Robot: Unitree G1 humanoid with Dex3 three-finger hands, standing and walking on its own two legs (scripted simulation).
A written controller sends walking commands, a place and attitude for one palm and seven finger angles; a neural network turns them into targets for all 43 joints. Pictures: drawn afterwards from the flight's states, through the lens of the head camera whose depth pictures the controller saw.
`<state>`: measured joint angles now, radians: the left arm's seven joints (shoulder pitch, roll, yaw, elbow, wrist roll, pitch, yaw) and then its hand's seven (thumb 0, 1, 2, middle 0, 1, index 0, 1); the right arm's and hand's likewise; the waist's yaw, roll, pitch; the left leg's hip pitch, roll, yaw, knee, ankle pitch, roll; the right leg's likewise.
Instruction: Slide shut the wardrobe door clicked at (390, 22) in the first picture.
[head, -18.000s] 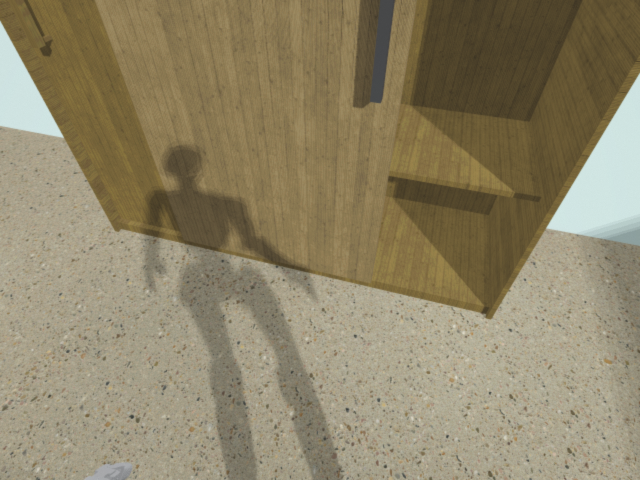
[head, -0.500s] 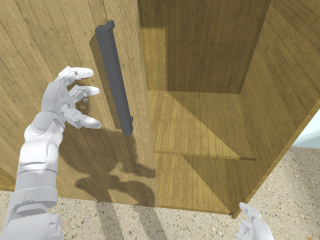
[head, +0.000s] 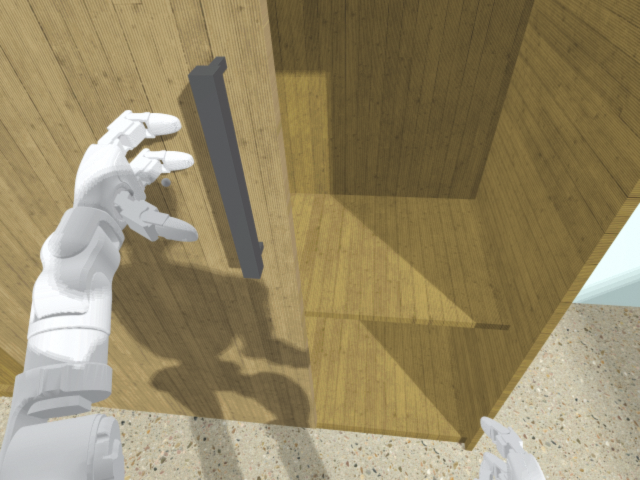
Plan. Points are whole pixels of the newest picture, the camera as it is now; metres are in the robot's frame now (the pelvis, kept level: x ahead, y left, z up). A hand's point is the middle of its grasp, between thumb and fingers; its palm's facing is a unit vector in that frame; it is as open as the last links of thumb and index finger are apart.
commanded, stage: move the hooked fingers beside the handle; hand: left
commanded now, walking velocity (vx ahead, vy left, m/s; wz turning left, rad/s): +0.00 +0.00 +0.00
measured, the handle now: (238, 183) +0.43 +0.14 +0.19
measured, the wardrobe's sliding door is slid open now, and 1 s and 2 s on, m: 0.44 0.44 0.44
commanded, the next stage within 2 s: none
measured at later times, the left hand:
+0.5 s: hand (186, 225) +0.36 +0.19 +0.17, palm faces -0.04 -1.00 -0.02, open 14.0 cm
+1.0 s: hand (179, 208) +0.35 +0.18 +0.21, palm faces -0.01 -1.00 -0.03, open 14.0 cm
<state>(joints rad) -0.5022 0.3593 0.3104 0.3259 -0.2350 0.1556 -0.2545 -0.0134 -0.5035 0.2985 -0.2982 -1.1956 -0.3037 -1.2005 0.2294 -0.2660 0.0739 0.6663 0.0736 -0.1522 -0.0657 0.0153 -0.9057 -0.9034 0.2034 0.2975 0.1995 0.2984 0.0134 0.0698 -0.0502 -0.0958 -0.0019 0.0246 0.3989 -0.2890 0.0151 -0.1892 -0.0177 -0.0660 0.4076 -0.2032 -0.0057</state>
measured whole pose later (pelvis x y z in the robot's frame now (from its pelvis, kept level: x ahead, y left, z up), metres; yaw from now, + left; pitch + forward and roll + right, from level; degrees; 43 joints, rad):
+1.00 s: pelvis -0.01 +0.00 +0.00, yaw +0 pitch -1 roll +0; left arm -0.44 0.30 0.27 0.27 -0.23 0.07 -0.23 -0.02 -0.50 0.30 -0.30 -1.20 -0.30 -1.20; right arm 0.23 -0.27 0.07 0.68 0.06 -0.19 -0.09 0.02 -0.91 -0.90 0.20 0.30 0.20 0.30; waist 0.01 0.05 -0.02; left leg -0.12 -0.01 0.02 0.42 -0.28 0.02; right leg -0.21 -0.02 -0.07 0.42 -0.19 0.00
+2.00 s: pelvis -0.02 +0.00 +0.00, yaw +1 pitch -1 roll +0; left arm -0.39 0.30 0.24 0.24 -0.26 0.19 -0.26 -0.01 -0.50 0.30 -0.29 -1.20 -0.30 -1.20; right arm 0.19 -0.28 0.07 0.65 0.07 -0.15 -0.08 0.02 -0.91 -0.90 0.20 0.30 0.20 0.30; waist 0.02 0.08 -0.01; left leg -0.12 -0.02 0.01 0.42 -0.28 0.02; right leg -0.21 -0.03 -0.07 0.42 -0.19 0.00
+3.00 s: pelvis +0.00 +0.00 +0.00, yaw +0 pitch -1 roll +0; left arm -0.46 0.27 0.21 0.24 -0.22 0.23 -0.16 -0.01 -0.50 0.30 -0.29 -1.19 -0.29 -1.19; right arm 0.18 -0.27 0.06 0.66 0.07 -0.12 -0.07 0.01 -0.91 -0.90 0.20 0.30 0.20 0.30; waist 0.02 0.08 -0.03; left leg -0.09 0.00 0.02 0.39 -0.28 0.01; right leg -0.18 -0.01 -0.07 0.39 -0.19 -0.01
